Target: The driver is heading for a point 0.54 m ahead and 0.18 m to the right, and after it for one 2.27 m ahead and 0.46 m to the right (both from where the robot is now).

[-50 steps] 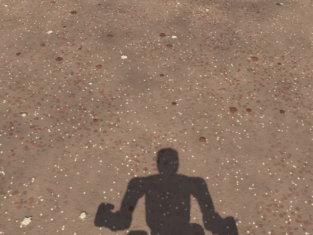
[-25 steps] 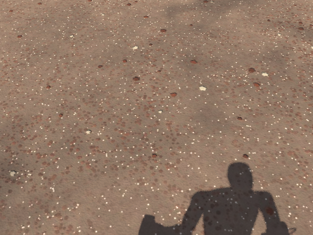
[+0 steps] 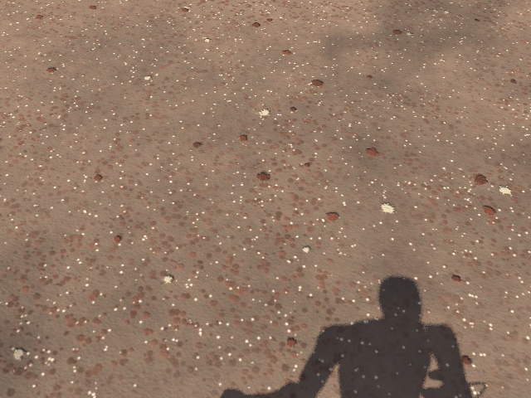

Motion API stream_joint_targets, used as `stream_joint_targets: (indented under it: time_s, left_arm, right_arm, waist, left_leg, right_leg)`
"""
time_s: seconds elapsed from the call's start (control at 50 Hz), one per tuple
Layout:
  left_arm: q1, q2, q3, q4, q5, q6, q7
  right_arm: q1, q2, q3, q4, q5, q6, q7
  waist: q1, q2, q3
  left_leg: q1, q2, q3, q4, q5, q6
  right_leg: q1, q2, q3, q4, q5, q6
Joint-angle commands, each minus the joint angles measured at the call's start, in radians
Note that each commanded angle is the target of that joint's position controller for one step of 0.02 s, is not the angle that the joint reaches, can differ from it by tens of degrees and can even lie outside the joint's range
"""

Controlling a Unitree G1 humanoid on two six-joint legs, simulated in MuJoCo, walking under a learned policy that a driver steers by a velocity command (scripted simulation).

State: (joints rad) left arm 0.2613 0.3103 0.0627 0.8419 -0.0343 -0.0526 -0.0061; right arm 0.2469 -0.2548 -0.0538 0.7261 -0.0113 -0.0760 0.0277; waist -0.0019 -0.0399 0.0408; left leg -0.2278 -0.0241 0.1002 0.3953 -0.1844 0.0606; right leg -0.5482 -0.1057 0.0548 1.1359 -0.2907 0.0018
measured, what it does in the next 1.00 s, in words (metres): walks ahead, turning right: right foot, then left foot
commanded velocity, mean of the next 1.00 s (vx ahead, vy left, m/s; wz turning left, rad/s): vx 0.46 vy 0.00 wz -0.36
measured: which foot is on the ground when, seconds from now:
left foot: down 0.00-0.34, up 0.36-0.80, down 0.82-1.00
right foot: up 0.00-0.34, down 0.36-0.86, up 0.88-1.00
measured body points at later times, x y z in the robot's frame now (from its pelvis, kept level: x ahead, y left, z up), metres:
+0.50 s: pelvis +0.27 -0.08 -0.01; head +0.31 -0.10 +0.44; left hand +0.46 +0.16 -0.11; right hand +0.32 -0.38 -0.12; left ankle +0.24 +0.09 -0.65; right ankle +0.30 -0.15 -0.74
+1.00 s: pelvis +0.55 -0.11 -0.01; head +0.59 -0.11 +0.44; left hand +0.77 +0.09 -0.12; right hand +0.57 -0.41 -0.11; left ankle +0.65 -0.06 -0.74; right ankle +0.43 -0.21 -0.66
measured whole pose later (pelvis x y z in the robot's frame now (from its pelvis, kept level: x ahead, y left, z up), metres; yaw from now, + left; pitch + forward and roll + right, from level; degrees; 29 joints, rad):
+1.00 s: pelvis +0.55 -0.11 -0.01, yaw -23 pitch +2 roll +0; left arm 0.22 0.30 0.05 0.71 0.01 -0.03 0.02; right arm 0.18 -0.27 -0.04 0.75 0.00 -0.08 0.04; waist -0.01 -0.03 0.06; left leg -0.35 -0.07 -0.04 0.44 -0.12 0.06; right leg -0.45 0.02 0.06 1.14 -0.46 0.04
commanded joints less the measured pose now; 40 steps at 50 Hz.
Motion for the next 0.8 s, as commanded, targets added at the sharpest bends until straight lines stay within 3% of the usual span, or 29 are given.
stream_joint_targets:
  time_s: [0.02, 0.08, 0.14, 0.24, 0.3, 0.32, 0.34, 0.36, 0.38, 0.4, 0.42, 0.44, 0.46, 0.48, 0.54, 0.58, 0.64, 0.7, 0.74, 0.78, 0.8]
  left_arm:
    - [0.039, 0.043, 0.017, -0.043, 0.002, 0.017, 0.008]
    - [-0.026, 0.031, 0.015, -0.064, 0.009, 0.011, 0.001]
    - [-0.121, 0.01, 0.003, -0.094, 0.015, 0.005, -0.019]
    - [-0.248, 0.006, -0.006, -0.171, 0.015, 0.004, -0.052]
    - [-0.199, 0.044, 0.014, -0.193, 0.013, 0.01, -0.062]
    - [-0.114, 0.074, 0.031, -0.179, 0.01, 0.014, -0.06]
    - [0.034, 0.123, 0.06, -0.146, 0.008, 0.015, -0.05]
    - [0.184, 0.21, 0.094, -0.114, 0.008, 0.026, -0.028]
    - [0.149, 0.3, 0.104, -0.124, 0.001, 0.018, -0.023]
    - [0.176, 0.218, 0.079, -0.149, 0.01, 0.003, -0.027]
    - [0.14, 0.168, 0.065, -0.145, 0.018, -0.009, -0.028]
    - [0.077, 0.142, 0.057, -0.153, 0.013, -0.015, -0.028]
    - [0.012, 0.107, 0.047, -0.167, 0.014, -0.015, -0.025]
    - [-0.022, 0.087, 0.038, -0.186, 0.027, -0.016, -0.02]
    - [-0.026, 0.109, 0.042, -0.193, 0.024, -0.019, -0.005]
    - [0.0, 0.137, 0.049, -0.185, 0.02, -0.017, 0.009]
    - [0.038, 0.142, 0.052, -0.172, 0.013, -0.005, 0.02]
    - [0.089, 0.145, 0.053, -0.153, 0.007, 0.004, 0.022]
    - [0.11, 0.119, 0.045, -0.137, 0.012, 0.005, 0.025]
    - [0.109, 0.124, 0.046, -0.127, 0.02, 0.006, 0.025]
    - [0.092, 0.122, 0.045, -0.127, 0.024, 0.01, 0.025]
  right_arm:
    - [-0.03, -0.113, -0.036, -0.034, -0.011, -0.039, -0.009]
    - [-0.01, -0.122, -0.04, -0.004, -0.011, -0.039, -0.024]
    - [0.008, -0.148, -0.047, 0.016, -0.004, -0.033, -0.035]
    - [0.078, -0.183, -0.062, 0.066, 0.02, 0.002, -0.043]
    - [0.054, -0.222, -0.072, 0.064, 0.028, 0.027, -0.054]
    - [0.041, -0.233, -0.074, 0.06, 0.03, 0.036, -0.058]
    - [0.021, -0.234, -0.071, 0.055, 0.036, 0.04, -0.061]
    - [0.035, -0.201, -0.056, 0.04, 0.02, 0.031, -0.064]
    - [0.14, -0.045, -0.009, -0.009, -0.012, 0.001, -0.044]
    - [0.03, -0.12, -0.016, -0.019, 0.025, -0.041, -0.028]
    - [-0.067, -0.164, -0.027, -0.051, 0.06, -0.063, -0.019]
    - [-0.08, -0.155, -0.023, -0.052, 0.049, -0.074, -0.025]
    - [-0.082, -0.16, -0.03, -0.041, 0.021, -0.073, -0.031]
    - [-0.06, -0.167, -0.036, -0.037, 0.01, -0.063, -0.031]
    - [-0.047, -0.135, -0.033, -0.041, -0.003, -0.03, -0.032]
    - [-0.118, -0.11, -0.022, -0.065, -0.005, -0.021, -0.034]
    - [-0.231, -0.082, -0.008, -0.09, 0.0, -0.026, -0.026]
    - [-0.303, -0.1, -0.011, -0.114, 0.017, -0.036, -0.013]
    - [-0.287, -0.119, -0.015, -0.105, 0.018, -0.046, 0.0]
    - [-0.261, -0.136, -0.021, -0.1, 0.017, -0.053, 0.007]
    - [-0.221, -0.147, -0.027, -0.089, 0.009, -0.055, 0.004]
  waist:
    - [0.019, 0.116, -0.029]
    - [0.004, 0.103, 0.0]
    - [-0.031, 0.084, 0.032]
    - [-0.071, 0.071, 0.074]
    - [-0.016, 0.12, -0.001]
    - [0.036, 0.133, -0.055]
    - [0.122, 0.117, -0.133]
    - [0.181, 0.013, -0.223]
    - [0.044, -0.232, -0.3]
    - [0.124, -0.102, -0.401]
    - [0.132, -0.058, -0.26]
    - [0.085, 0.022, -0.173]
    - [0.045, 0.044, -0.115]
    - [0.011, 0.021, -0.103]
    - [-0.017, 0.018, -0.076]
    - [0.002, 0.01, -0.047]
    - [0.05, -0.029, -0.037]
    - [0.08, -0.045, -0.036]
    - [0.08, -0.059, -0.046]
    - [0.065, -0.085, -0.033]
    - [0.039, -0.093, -0.035]
  left_leg:
    - [0.06, 0.272, -0.153, -0.261, 0.215, 0.145]
    - [0.105, 0.257, -0.058, -0.274, 0.256, 0.125]
    - [0.134, 0.259, 0.016, -0.291, 0.261, 0.107]
    - [0.315, 0.315, 0.069, -0.223, 0.376, 0.092]
    - [0.368, 0.315, 0.108, -0.048, 0.82, 0.059]
    - [0.356, 0.304, 0.119, 0.084, 0.949, 0.045]
    - [0.276, 0.268, 0.14, 0.287, 0.931, 0.014]
    - [0.042, 0.219, 0.139, 0.59, 0.617, -0.033]
    - [-0.418, -0.003, 0.027, 0.936, -0.369, -0.098]
    - [-0.528, -0.01, -0.196, 1.026, -0.41, -0.075]
    - [-0.596, 0.04, -0.204, 0.992, -0.313, -0.048]
    - [-0.563, 0.085, -0.198, 0.899, -0.225, -0.036]
    - [-0.502, 0.113, -0.191, 0.814, -0.183, -0.044]
    - [-0.43, 0.132, -0.199, 0.775, -0.15, -0.053]
    - [-0.376, 0.13, -0.168, 0.648, -0.099, -0.102]
    - [-0.38, 0.111, -0.149, 0.508, 0.011, -0.13]
    - [-0.304, 0.061, -0.14, 0.266, 0.218, -0.139]
    - [-0.261, 0.029, -0.154, 0.156, 0.275, -0.131]
    - [-0.27, 0.046, -0.164, 0.113, 0.273, -0.105]
    - [-0.27, 0.053, -0.152, 0.105, 0.195, -0.064]
    - [-0.224, 0.038, -0.128, 0.072, 0.169, -0.035]
  right_leg:
    - [-0.095, -0.039, 0.06, -0.022, 0.129, 0.016]
    - [-0.145, -0.024, 0.067, -0.183, 0.282, 0.019]
    - [-0.126, -0.011, 0.002, -0.351, 0.384, 0.006]
    - [-0.188, 0.008, -0.067, -0.484, 0.287, -0.043]
    - [-0.046, 0.091, -0.155, -0.492, 0.139, -0.098]
    - [0.069, 0.133, -0.179, -0.491, 0.097, -0.123]
    - [0.289, 0.174, -0.178, -0.558, 0.146, -0.16]
    - [0.589, 0.079, 0.014, -0.6, 0.16, -0.217]
    - [0.909, -0.172, 0.588, -0.689, 0.005, -0.414]
    - [0.961, -0.221, 0.773, -0.827, -0.086, -0.43]
    - [0.866, -0.198, 0.628, -0.851, -0.016, -0.377]
    - [0.72, -0.154, 0.507, -0.847, 0.081, -0.34]
    - [0.587, -0.114, 0.413, -0.856, 0.193, -0.317]
    - [0.502, -0.09, 0.362, -0.876, 0.277, -0.312]
    - [0.372, -0.054, 0.274, -0.912, 0.41, -0.313]
    - [0.32, -0.02, 0.22, -0.918, 0.426, -0.292]
    - [0.279, 0.037, 0.175, -0.896, 0.326, -0.235]
    - [0.311, 0.013, 0.238, -0.861, 0.237, -0.216]
    - [0.408, -0.032, 0.264, -0.815, 0.214, -0.207]
    - [0.477, -0.076, 0.285, -0.777, 0.285, -0.195]
    - [0.498, -0.064, 0.27, -0.719, 0.428, -0.176]
Keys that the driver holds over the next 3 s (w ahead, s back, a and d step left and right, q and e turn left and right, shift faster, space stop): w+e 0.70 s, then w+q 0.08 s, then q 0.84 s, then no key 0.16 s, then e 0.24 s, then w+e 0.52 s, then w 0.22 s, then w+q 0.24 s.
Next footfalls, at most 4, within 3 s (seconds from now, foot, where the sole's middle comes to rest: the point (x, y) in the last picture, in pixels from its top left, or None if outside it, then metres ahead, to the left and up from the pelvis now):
0.36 right None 0.34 -0.16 -0.78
0.82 left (294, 319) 0.68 -0.07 -0.78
1.32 right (377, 328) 0.66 -0.29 -0.78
1.72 left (275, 324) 0.67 -0.02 -0.78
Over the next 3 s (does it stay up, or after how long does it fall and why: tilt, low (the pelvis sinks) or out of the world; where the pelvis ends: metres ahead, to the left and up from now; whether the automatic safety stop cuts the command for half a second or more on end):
stays up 0.99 -0.25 0.00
